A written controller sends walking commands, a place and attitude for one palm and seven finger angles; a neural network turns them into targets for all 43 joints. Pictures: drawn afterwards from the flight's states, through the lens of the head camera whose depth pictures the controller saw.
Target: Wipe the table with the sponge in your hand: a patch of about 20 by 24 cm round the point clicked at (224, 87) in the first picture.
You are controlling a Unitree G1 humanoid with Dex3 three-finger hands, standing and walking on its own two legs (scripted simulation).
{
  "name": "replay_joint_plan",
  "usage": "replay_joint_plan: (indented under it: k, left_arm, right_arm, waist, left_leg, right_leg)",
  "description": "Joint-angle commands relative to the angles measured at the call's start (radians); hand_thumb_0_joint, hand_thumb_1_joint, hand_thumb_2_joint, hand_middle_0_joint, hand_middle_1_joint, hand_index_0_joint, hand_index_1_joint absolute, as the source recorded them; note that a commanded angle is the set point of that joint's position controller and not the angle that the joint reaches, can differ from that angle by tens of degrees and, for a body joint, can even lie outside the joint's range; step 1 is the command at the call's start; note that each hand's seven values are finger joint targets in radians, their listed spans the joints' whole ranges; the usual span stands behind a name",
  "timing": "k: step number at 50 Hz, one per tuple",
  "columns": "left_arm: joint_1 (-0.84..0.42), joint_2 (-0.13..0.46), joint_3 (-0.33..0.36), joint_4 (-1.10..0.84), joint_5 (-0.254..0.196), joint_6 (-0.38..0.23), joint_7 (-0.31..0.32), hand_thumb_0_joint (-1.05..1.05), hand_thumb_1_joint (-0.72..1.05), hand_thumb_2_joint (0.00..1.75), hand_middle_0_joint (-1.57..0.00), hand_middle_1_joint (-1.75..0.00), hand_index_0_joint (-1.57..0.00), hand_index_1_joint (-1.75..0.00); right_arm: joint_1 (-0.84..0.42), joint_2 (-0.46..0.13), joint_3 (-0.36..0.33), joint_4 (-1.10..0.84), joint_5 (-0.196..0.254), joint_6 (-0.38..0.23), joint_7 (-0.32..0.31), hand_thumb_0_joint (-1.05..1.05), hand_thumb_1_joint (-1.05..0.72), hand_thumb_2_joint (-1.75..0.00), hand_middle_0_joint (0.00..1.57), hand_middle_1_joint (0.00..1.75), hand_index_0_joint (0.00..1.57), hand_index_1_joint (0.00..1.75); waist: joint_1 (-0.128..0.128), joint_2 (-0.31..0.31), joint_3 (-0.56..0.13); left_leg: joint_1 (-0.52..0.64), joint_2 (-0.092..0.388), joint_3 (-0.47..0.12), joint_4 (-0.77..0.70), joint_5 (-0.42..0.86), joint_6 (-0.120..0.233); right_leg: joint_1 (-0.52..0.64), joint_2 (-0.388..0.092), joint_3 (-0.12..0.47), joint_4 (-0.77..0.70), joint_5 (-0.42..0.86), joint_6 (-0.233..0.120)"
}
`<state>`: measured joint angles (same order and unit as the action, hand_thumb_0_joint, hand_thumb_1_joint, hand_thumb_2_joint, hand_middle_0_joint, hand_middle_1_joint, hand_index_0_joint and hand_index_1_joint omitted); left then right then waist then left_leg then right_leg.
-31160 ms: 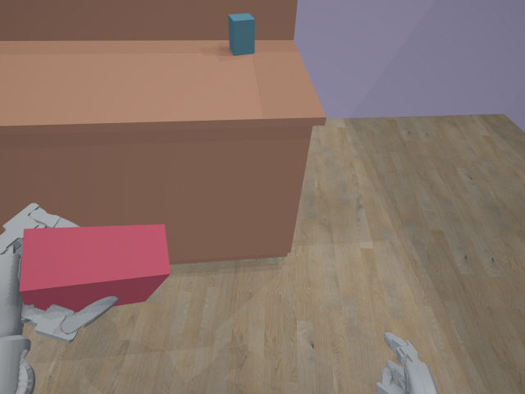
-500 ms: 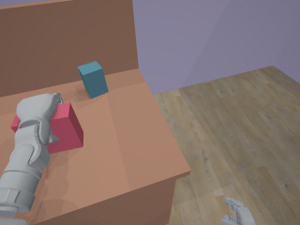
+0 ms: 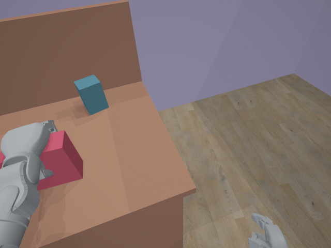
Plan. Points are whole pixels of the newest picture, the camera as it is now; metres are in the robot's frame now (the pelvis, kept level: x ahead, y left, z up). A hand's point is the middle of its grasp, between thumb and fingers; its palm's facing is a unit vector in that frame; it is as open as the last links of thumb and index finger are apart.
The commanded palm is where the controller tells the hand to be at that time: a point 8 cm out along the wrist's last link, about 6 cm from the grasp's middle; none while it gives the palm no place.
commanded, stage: wipe back along the first lane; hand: left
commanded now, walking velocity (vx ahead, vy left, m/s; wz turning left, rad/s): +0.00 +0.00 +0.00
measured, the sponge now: (50, 167) +0.28 +0.34 +0.05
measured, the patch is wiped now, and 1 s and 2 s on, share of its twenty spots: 0.95 0.95 0.95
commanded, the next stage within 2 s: lift the sponge slowly off the table in 0.70 s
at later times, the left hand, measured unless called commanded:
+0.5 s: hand (36, 170) +0.24 +0.31 +0.11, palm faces +0.06 -0.06 -1.00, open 10.2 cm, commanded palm +0.19 +0.30 +0.15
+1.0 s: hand (35, 182) +0.21 +0.30 +0.11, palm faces +0.10 -0.08 -0.99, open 10.2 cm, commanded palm +0.17 +0.28 +0.16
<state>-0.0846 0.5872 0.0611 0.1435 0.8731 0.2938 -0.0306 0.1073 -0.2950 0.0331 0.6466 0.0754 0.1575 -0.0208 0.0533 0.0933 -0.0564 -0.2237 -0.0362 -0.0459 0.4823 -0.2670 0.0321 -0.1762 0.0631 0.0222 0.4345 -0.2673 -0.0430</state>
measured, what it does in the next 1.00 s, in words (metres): stands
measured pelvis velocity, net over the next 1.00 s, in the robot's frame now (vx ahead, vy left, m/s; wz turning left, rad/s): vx -0.01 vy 0.02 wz -0.01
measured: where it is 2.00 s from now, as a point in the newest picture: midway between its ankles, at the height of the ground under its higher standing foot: outside the picture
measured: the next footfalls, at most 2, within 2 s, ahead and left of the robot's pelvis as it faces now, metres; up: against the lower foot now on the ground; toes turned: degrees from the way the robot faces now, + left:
none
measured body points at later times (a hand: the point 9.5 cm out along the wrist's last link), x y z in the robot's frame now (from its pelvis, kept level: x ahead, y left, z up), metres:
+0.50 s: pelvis +0.00 +0.01 +0.00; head -0.02 -0.03 +0.45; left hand +0.23 +0.31 +0.17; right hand +0.22 -0.21 -0.09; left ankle -0.01 +0.10 -0.74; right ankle -0.03 -0.10 -0.74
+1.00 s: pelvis -0.01 +0.02 +0.00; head -0.03 -0.02 +0.45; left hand +0.20 +0.30 +0.17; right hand +0.23 -0.18 -0.08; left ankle -0.01 +0.10 -0.74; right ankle -0.03 -0.10 -0.74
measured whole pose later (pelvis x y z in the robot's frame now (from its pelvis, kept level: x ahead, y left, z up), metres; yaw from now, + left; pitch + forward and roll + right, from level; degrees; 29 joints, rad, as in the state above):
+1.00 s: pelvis -0.01 +0.02 +0.00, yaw -1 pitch -2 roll -1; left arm 0.23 0.51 -0.04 -0.31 0.89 0.46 0.00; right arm 0.04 -0.26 0.05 0.63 0.07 0.13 -0.01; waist 0.11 0.11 -0.05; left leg -0.19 -0.06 -0.02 0.49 -0.27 0.06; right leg -0.15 0.04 0.04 0.46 -0.27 -0.02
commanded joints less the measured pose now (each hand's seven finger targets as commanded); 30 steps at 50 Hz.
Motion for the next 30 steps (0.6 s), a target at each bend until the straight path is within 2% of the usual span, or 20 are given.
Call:
replay_joint_plan:
  k: [1,2,3,5,8,9,11,12,13,15,17,18,21,22,24,26,27,28,29,30]
  left_arm:
    - [0.001,0.192,0.069,-0.154,-0.016,-0.004,-0.031,0.00,0.10,1.30,-1.20,-1.60,-1.20,-1.60]
    - [0.006,0.217,0.096,-0.169,-0.024,0.003,-0.031,0.00,0.10,1.30,-1.20,-1.60,-1.20,-1.60]
    - [0.003,0.207,0.081,-0.165,-0.017,0.007,-0.028,0.00,0.10,1.30,-1.20,-1.60,-1.20,-1.60]
    - [0.043,0.179,0.066,-0.195,-0.024,0.015,-0.026,0.00,0.10,1.30,-1.20,-1.60,-1.20,-1.60]
    - [0.056,0.194,0.081,-0.225,-0.025,0.030,-0.020,0.00,0.10,1.30,-1.20,-1.60,-1.20,-1.60]
    - [0.045,0.164,0.053,-0.237,-0.024,0.034,-0.019,0.00,0.10,1.30,-1.20,-1.60,-1.20,-1.60]
    - [0.082,0.172,0.069,-0.256,-0.028,0.039,-0.016,0.00,0.10,1.30,-1.20,-1.60,-1.20,-1.60]
    - [0.110,0.184,0.090,-0.272,-0.033,0.042,-0.015,0.00,0.10,1.30,-1.20,-1.60,-1.20,-1.60]
    - [0.138,0.165,0.075,-0.280,-0.040,0.042,-0.014,0.00,0.10,1.30,-1.20,-1.60,-1.20,-1.60]
    - [0.138,0.173,0.083,-0.290,-0.041,0.048,-0.013,0.00,0.10,1.30,-1.20,-1.60,-1.20,-1.60]
    - [0.170,0.191,0.111,-0.326,-0.052,0.055,-0.008,0.00,0.10,1.30,-1.20,-1.60,-1.20,-1.60]
    - [0.153,0.159,0.076,-0.321,-0.046,0.058,-0.008,0.00,0.10,1.30,-1.20,-1.60,-1.20,-1.60]
    - [0.197,0.134,0.067,-0.372,-0.055,0.066,-0.001,0.00,0.10,1.30,-1.20,-1.60,-1.20,-1.60]
    - [0.209,0.157,0.093,-0.390,-0.057,0.070,0.002,0.00,0.10,1.30,-1.20,-1.60,-1.20,-1.60]
    - [0.254,0.115,0.065,-0.405,-0.061,0.075,0.006,0.00,0.10,1.30,-1.20,-1.60,-1.20,-1.60]
    - [0.263,0.107,0.055,-0.435,-0.060,0.086,0.008,0.00,0.10,1.30,-1.20,-1.60,-1.20,-1.60]
    - [0.254,0.111,0.060,-0.450,-0.059,0.095,0.008,0.00,0.10,1.30,-1.20,-1.60,-1.20,-1.60]
    - [0.256,0.096,0.043,-0.448,-0.052,0.100,0.013,0.00,0.10,1.30,-1.20,-1.60,-1.20,-1.60]
    - [0.259,0.065,0.013,-0.459,-0.051,0.105,0.012,0.00,0.10,1.30,-1.20,-1.60,-1.20,-1.60]
    - [0.259,0.076,0.023,-0.465,-0.048,0.109,0.014,0.00,0.10,1.30,-1.20,-1.60,-1.20,-1.60]
  right_arm:
    - [-0.179,-0.105,-0.044,-0.172,-0.006,-0.054,-0.002,0.00,-0.90,-0.90,0.20,0.30,0.20,0.30]
    - [-0.189,-0.107,-0.043,-0.173,-0.006,-0.053,-0.002,0.00,-0.90,-0.90,0.20,0.30,0.20,0.30]
    - [-0.183,-0.108,-0.043,-0.165,-0.007,-0.053,-0.004,0.00,-0.90,-0.90,0.20,0.30,0.20,0.30]
    - [-0.186,-0.104,-0.044,-0.175,-0.005,-0.056,-0.003,0.00,-0.90,-0.90,0.20,0.30,0.20,0.30]
    - [-0.192,-0.104,-0.044,-0.173,-0.005,-0.057,-0.007,0.00,-0.90,-0.90,0.20,0.30,0.20,0.30]
    - [-0.193,-0.101,-0.043,-0.176,-0.005,-0.058,-0.007,0.00,-0.90,-0.90,0.20,0.30,0.20,0.30]
    - [-0.193,-0.100,-0.044,-0.177,-0.006,-0.061,-0.007,0.00,-0.90,-0.90,0.20,0.30,0.20,0.30]
    - [-0.205,-0.099,-0.044,-0.180,-0.006,-0.063,-0.006,0.00,-0.90,-0.90,0.20,0.30,0.20,0.30]
    - [-0.201,-0.094,-0.042,-0.183,-0.006,-0.064,-0.005,0.00,-0.90,-0.90,0.20,0.30,0.20,0.30]
    - [-0.201,-0.097,-0.042,-0.181,-0.006,-0.063,-0.007,0.00,-0.90,-0.90,0.20,0.30,0.20,0.30]
    - [-0.221,-0.093,-0.040,-0.185,-0.008,-0.062,-0.007,0.00,-0.90,-0.90,0.20,0.30,0.20,0.30]
    - [-0.217,-0.093,-0.037,-0.181,-0.007,-0.062,-0.008,0.00,-0.90,-0.90,0.20,0.30,0.20,0.30]
    - [-0.226,-0.088,-0.039,-0.190,-0.008,-0.065,-0.005,0.00,-0.90,-0.90,0.20,0.30,0.20,0.30]
    - [-0.236,-0.089,-0.038,-0.192,-0.007,-0.065,-0.003,0.00,-0.90,-0.90,0.20,0.30,0.20,0.30]
    - [-0.234,-0.082,-0.037,-0.194,-0.007,-0.066,0.000,0.00,-0.90,-0.90,0.20,0.30,0.20,0.30]
    - [-0.242,-0.083,-0.035,-0.194,-0.008,-0.066,0.001,0.00,-0.90,-0.90,0.20,0.30,0.20,0.30]
    - [-0.257,-0.082,-0.033,-0.198,-0.006,-0.066,0.001,0.00,-0.90,-0.90,0.20,0.30,0.20,0.30]
    - [-0.247,-0.082,-0.035,-0.191,-0.007,-0.066,0.002,0.00,-0.90,-0.90,0.20,0.30,0.20,0.30]
    - [-0.250,-0.079,-0.033,-0.197,-0.006,-0.069,0.003,0.00,-0.90,-0.90,0.20,0.30,0.20,0.30]
    - [-0.249,-0.081,-0.034,-0.196,-0.006,-0.069,0.003,0.00,-0.90,-0.90,0.20,0.30,0.20,0.30]
  waist:
    - [0.029,-0.089,-0.148]
    - [0.035,-0.081,-0.138]
    - [0.026,-0.084,-0.120]
    - [0.028,-0.095,-0.106]
    - [0.031,-0.072,-0.098]
    - [0.026,-0.075,-0.097]
    - [0.033,-0.089,-0.116]
    - [0.042,-0.075,-0.125]
    - [0.041,-0.086,-0.121]
    - [0.039,-0.107,-0.119]
    - [0.053,-0.082,-0.118]
    - [0.038,-0.094,-0.106]
    - [0.049,-0.078,-0.105]
    - [0.057,-0.056,-0.109]
    - [0.056,-0.083,-0.107]
    - [0.054,-0.080,-0.104]
    - [0.055,-0.056,-0.087]
    - [0.050,-0.055,-0.080]
    - [0.049,-0.058,-0.071]
    - [0.050,-0.077,-0.072]
  left_leg:
    - [0.009,-0.012,-0.008,-0.020,0.300,0.035]
    - [0.000,-0.012,-0.014,-0.024,0.294,0.035]
    - [0.002,-0.010,-0.009,-0.021,0.289,0.035]
    - [0.001,-0.011,-0.008,-0.018,0.286,0.035]
    - [0.003,-0.008,-0.011,-0.022,0.277,0.033]
    - [0.006,-0.008,-0.010,-0.024,0.274,0.032]
    - [0.012,-0.008,-0.011,-0.016,0.287,0.032]
    - [0.015,-0.007,-0.015,-0.019,0.297,0.031]
    - [0.014,-0.007,-0.011,-0.017,0.293,0.031]
    - [0.010,-0.004,-0.011,-0.016,0.285,0.030]
    - [0.010,-0.004,-0.017,-0.023,0.279,0.028]
    - [0.012,-0.002,-0.014,-0.024,0.272,0.028]
    - [0.023,0.003,-0.018,-0.031,0.269,0.026]
    - [0.023,0.004,-0.024,-0.036,0.272,0.024]
    - [0.025,0.006,-0.022,-0.033,0.280,0.023]
    - [0.027,0.009,-0.023,-0.037,0.282,0.022]
    - [0.023,0.012,-0.033,-0.048,0.267,0.020]
    - [0.025,0.015,-0.031,-0.051,0.259,0.019]
    - [0.027,0.017,-0.033,-0.053,0.255,0.019]
    - [0.027,0.020,-0.039,-0.058,0.250,0.018]
  right_leg:
    - [0.123,-0.037,0.038,-0.017,0.421,-0.021]
    - [0.121,-0.037,0.052,-0.016,0.412,-0.025]
    - [0.105,-0.035,0.045,-0.015,0.401,-0.022]
    - [0.092,-0.035,0.042,-0.017,0.401,-0.019]
    - [0.086,-0.034,0.043,-0.015,0.369,-0.021]
    - [0.076,-0.032,0.039,-0.018,0.363,-0.020]
    - [0.088,-0.033,0.043,-0.013,0.385,-0.019]
    - [0.096,-0.033,0.052,-0.009,0.391,-0.023]
    - [0.101,-0.035,0.040,-0.006,0.392,-0.018]
    - [0.093,-0.034,0.043,-0.007,0.386,-0.016]
    - [0.096,-0.033,0.053,-0.010,0.366,-0.019]
    - [0.081,-0.031,0.041,-0.010,0.351,-0.016]
    - [0.073,-0.031,0.034,-0.017,0.326,-0.017]
    - [0.077,-0.027,0.043,-0.016,0.316,-0.023]
    - [0.078,-0.028,0.027,-0.012,0.326,-0.018]
    - [0.075,-0.028,0.029,-0.014,0.323,-0.018]
    - [0.063,-0.023,0.039,-0.018,0.287,-0.024]
    - [0.053,-0.023,0.024,-0.017,0.261,-0.021]
    - [0.044,-0.021,0.016,-0.021,0.252,-0.021]
    - [0.044,-0.021,0.017,-0.023,0.240,-0.021]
